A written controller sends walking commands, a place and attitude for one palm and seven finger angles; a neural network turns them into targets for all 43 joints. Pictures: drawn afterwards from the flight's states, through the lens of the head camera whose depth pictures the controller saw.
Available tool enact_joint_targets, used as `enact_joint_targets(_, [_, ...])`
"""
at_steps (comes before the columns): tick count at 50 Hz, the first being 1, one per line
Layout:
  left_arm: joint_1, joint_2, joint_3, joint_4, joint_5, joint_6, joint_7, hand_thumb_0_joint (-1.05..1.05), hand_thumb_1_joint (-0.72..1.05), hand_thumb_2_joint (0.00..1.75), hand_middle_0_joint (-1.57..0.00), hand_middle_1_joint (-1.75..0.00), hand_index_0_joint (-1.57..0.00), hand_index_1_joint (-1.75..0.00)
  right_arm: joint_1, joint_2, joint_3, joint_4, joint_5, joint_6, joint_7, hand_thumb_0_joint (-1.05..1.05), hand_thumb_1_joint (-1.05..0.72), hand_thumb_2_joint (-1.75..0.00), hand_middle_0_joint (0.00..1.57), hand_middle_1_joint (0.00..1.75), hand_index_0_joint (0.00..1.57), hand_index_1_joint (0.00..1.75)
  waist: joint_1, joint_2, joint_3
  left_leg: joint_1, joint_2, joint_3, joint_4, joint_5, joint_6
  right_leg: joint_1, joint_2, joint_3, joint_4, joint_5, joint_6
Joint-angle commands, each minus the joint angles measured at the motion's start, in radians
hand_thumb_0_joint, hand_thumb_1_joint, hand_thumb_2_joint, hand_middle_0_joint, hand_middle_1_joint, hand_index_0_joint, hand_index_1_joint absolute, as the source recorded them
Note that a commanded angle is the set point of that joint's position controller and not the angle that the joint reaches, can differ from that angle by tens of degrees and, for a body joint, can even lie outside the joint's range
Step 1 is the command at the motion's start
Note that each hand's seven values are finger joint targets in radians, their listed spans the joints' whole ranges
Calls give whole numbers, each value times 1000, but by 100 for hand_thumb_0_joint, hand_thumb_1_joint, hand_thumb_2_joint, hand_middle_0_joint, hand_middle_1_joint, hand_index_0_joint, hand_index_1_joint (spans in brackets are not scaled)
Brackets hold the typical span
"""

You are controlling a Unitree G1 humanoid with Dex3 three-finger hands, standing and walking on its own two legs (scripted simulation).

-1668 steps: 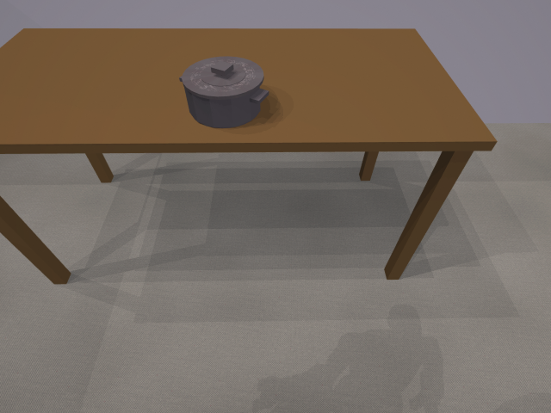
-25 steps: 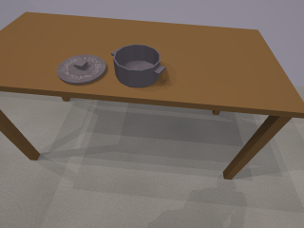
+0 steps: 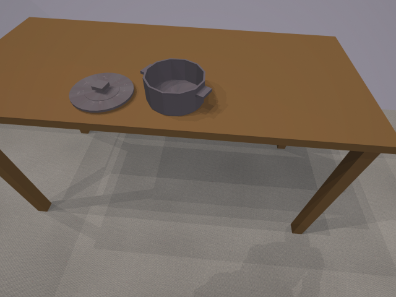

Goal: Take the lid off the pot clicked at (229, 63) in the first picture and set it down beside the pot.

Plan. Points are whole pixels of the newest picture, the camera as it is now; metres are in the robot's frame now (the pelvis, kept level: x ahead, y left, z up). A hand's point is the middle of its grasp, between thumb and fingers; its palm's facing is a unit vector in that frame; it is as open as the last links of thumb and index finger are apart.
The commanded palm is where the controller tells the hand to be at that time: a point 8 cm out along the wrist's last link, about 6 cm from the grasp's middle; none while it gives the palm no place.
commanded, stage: look to check the result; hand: left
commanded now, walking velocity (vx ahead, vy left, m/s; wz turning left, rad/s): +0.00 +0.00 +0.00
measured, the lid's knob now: (100, 85) +0.71 +0.35 +0.00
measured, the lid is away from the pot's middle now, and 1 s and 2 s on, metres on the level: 0.24 0.24 0.24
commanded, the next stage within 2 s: stand and wait in 0.06 s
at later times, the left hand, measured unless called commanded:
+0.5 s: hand out of the picture -0.01 +0.15 -0.18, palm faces +0.05 -0.98 -0.18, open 7.3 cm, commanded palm none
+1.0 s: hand out of the picture -0.02 +0.15 -0.18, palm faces +0.05 -0.98 -0.17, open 7.3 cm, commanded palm none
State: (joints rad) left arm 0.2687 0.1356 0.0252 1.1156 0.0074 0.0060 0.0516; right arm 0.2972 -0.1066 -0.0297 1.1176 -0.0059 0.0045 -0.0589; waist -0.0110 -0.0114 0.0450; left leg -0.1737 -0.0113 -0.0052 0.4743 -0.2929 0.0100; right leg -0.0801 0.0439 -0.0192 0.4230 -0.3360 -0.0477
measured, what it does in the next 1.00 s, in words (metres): stands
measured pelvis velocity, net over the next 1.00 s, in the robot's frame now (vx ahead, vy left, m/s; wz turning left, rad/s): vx -0.01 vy -0.01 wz -0.01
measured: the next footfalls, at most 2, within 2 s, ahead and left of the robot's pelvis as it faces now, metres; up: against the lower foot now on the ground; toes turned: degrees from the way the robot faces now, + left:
none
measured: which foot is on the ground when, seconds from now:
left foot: down 0.00-1.00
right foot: down 0.00-1.00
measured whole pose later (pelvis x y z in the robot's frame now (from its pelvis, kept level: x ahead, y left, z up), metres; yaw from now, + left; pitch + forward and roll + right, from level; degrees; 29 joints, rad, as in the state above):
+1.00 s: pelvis -0.01 -0.01 +0.00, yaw -1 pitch -1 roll +0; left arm 0.30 0.11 0.02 1.13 0.01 0.00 0.05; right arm 0.31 -0.09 -0.03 1.13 0.00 0.00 -0.06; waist -0.01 -0.01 0.04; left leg -0.17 0.00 0.00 0.46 -0.28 0.00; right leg -0.08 0.06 -0.01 0.41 -0.32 -0.06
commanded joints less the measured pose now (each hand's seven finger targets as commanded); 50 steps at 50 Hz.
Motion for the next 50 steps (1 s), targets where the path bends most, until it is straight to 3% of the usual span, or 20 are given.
enact_joint_targets(1, [70,70,7,-22,-6,-18,5,0,90,90,-20,-30,-20,-30,84,-79,-18,-21,0,-15,-1,0,-90,-90,20,30,20,30,0,11,17,24,101,-61,-44,332,43,-43,-131,76,-59,384,-2])
enact_joint_targets(8, [74,71,7,-21,-6,-18,5,0,90,90,-20,-30,-20,-30,83,-73,-16,-16,1,-14,-1,0,-90,-90,20,30,20,30,2,17,34,14,101,-59,-52,294,43,-53,-130,80,-69,355,0])
enact_joint_targets(11, [78,69,9,-20,-7,-21,5,0,90,90,-20,-30,-20,-30,88,-75,-17,-16,1,-17,-2,0,-90,-90,20,30,20,30,1,9,3,29,101,-57,-45,324,42,-36,-130,83,-65,390,2])
enact_joint_targets(17, [81,65,8,-19,-6,-21,6,0,90,90,-20,-30,-20,-30,90,-67,-16,-11,3,-15,-3,0,-90,-90,20,30,20,30,1,16,29,21,101,-56,-49,302,40,-52,-127,86,-69,373,3])
enact_joint_targets(21, [86,64,9,-17,-7,-23,7,0,90,90,-20,-30,-20,-30,94,-71,-17,-11,2,-17,-4,0,-90,-90,20,30,20,30,0,9,3,33,101,-52,-42,328,39,-34,-131,84,-65,415,5])
enact_joint_targets(28, [87,59,8,-15,-6,-21,7,0,90,90,-20,-30,-20,-30,96,-63,-16,-6,3,-14,-3,0,-90,-90,20,30,20,30,1,7,50,13,101,-54,-58,283,39,-61,-126,88,-76,364,7])
enact_joint_targets(35, [94,60,8,-11,-7,-23,6,0,90,90,-20,-30,-20,-30,98,-63,-16,-4,2,-14,-3,0,-90,-90,20,30,20,30,0,11,31,18,99,-50,-55,269,36,-55,-127,93,-82,360,9])
enact_joint_targets(37, [94,59,8,-15,-6,-23,8,0,90,90,-20,-30,-20,-30,97,-59,-16,-4,4,-13,-3,0,-90,-90,20,30,20,30,1,12,54,5,98,-50,-55,258,36,-66,-125,94,-83,351,12])
enact_joint_targets(41, [100,56,9,-13,-7,-25,7,0,90,90,-20,-30,-20,-30,100,-63,-15,-5,2,-17,-4,0,-90,-90,20,30,20,30,0,26,13,30,101,-54,-52,295,40,-50,-127,93,-76,369,7])
enact_joint_targets(46, [102,54,8,-11,-7,-25,7,0,90,90,-20,-30,-20,-30,102,-62,-15,-1,3,-19,-5,0,-90,-90,20,30,20,30,0,22,16,34,103,-53,-54,313,40,-53,-126,91,-73,383,7])
enact_joint_targets(47, [99,55,8,-14,-6,-24,8,0,90,90,-20,-30,-20,-30,100,-56,-15,0,5,-17,-4,0,-90,-90,20,30,20,30,1,16,46,18,102,-55,-58,285,39,-70,-123,88,-77,357,9])
enact_joint_targets(50, [101,50,6,-10,-7,-23,6,0,90,90,-20,-30,-20,-30,103,-61,-16,-1,2,-16,-3,0,-90,-90,20,30,20,30,0,16,48,19,104,-59,-68,269,40,-75,-121,88,-80,322,5])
